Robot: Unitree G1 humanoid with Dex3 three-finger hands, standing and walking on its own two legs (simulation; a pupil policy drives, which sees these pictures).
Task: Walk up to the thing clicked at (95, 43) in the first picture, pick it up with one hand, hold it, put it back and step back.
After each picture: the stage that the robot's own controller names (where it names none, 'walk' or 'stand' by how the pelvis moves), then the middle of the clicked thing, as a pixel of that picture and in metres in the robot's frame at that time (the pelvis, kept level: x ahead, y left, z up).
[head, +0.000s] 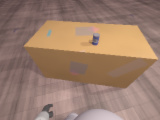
stand; (95, 39) +0.79 +0.00 -0.01
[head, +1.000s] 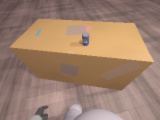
rise first; (85, 39) +0.71 +0.13 +0.01
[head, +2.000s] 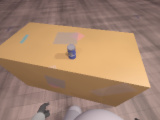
stand; (71, 52) +0.52 +0.20 +0.02
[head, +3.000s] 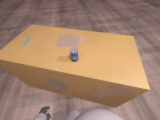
stand; (74, 55) +0.52 +0.18 -0.01
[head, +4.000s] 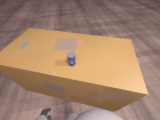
stand; (71, 59) +0.48 +0.20 -0.01
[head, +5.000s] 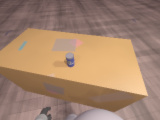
stand; (70, 60) +0.47 +0.20 -0.01
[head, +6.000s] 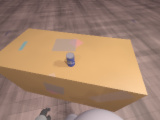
stand; (70, 59) +0.48 +0.20 -0.01
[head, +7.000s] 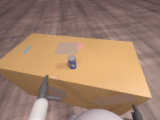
rise first; (72, 62) +0.46 +0.21 -0.01
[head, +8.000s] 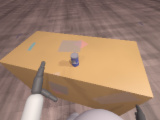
go down; (74, 59) +0.49 +0.20 -0.01
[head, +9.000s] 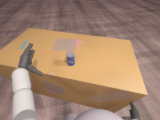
go down; (70, 59) +0.49 +0.20 +0.00
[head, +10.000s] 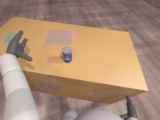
go down; (67, 55) +0.47 +0.19 +0.02
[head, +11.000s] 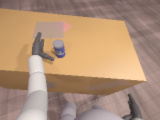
close in; (59, 49) +0.47 +0.21 +0.05
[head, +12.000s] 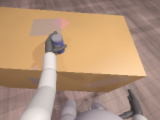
close; (58, 44) +0.50 +0.20 +0.07
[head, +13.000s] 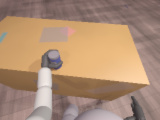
lift; (55, 60) +0.39 +0.24 +0.06
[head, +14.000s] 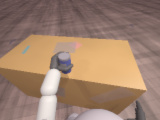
lift; (65, 63) +0.32 +0.18 +0.17
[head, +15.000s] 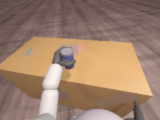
hold; (68, 58) +0.33 +0.16 +0.19
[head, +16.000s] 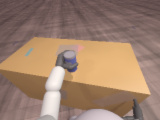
hold; (71, 62) +0.33 +0.15 +0.17
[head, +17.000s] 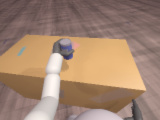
crouch; (66, 49) +0.41 +0.18 +0.19
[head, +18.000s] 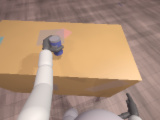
lower; (56, 46) +0.48 +0.22 +0.10
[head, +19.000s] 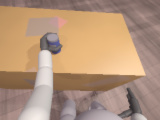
lower; (54, 44) +0.50 +0.21 +0.07
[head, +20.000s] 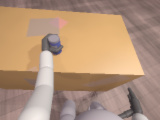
lower; (55, 45) +0.50 +0.21 +0.06
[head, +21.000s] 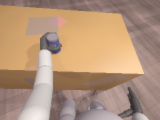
lower; (54, 43) +0.50 +0.21 +0.07
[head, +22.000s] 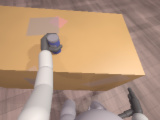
rest; (54, 44) +0.50 +0.21 +0.06
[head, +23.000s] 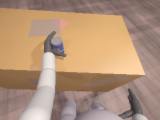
withdraw; (58, 46) +0.49 +0.20 +0.06
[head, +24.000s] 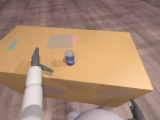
sink last; (70, 58) +0.45 +0.18 +0.03
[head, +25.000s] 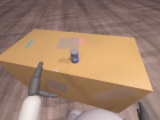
stand; (74, 56) +0.50 +0.20 +0.03
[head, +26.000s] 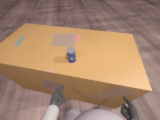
stand; (71, 55) +0.48 +0.19 +0.03
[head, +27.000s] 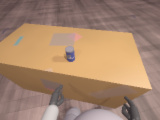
stand; (70, 54) +0.48 +0.20 +0.04
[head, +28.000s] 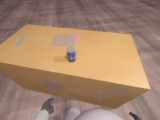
stand; (71, 54) +0.49 +0.20 +0.03
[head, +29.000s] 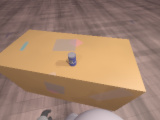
walk; (72, 59) +0.49 +0.19 -0.01
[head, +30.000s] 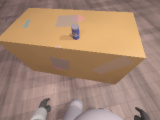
walk; (75, 32) +0.69 +0.20 +0.02
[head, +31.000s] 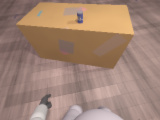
walk; (80, 17) +1.00 +0.20 +0.02
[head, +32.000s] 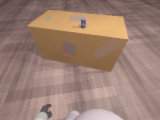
stand; (83, 23) +1.11 +0.20 +0.00
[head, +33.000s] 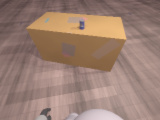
stand; (82, 24) +1.11 +0.20 -0.01
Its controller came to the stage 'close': yes
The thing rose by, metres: 0.22
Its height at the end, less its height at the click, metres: +0.00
